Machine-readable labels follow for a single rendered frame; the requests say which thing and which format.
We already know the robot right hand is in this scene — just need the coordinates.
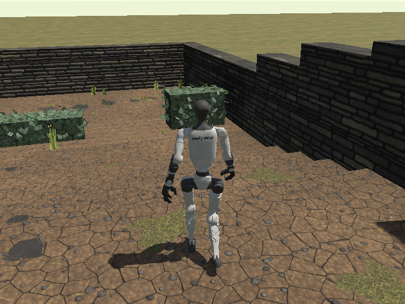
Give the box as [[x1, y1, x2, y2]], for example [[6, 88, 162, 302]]
[[220, 169, 235, 181]]

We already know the robot right forearm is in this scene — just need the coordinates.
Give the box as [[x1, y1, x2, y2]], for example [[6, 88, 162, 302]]
[[225, 152, 235, 172]]

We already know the right robot shin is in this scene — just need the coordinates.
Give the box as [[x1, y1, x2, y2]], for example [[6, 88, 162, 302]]
[[209, 214, 220, 260]]

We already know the robot left hand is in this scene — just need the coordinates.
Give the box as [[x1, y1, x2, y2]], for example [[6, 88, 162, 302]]
[[162, 185, 177, 203]]

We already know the robot left upper arm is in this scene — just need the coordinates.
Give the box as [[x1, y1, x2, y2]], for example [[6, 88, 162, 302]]
[[173, 128, 189, 164]]

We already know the robot left thigh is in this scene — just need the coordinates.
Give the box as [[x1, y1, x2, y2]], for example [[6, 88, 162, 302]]
[[181, 176, 196, 215]]

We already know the robot right upper arm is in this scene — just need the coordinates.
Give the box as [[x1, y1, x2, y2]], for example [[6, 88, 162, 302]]
[[215, 127, 232, 161]]

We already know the robot left forearm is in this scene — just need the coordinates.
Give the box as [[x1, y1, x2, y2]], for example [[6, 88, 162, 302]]
[[164, 154, 178, 187]]

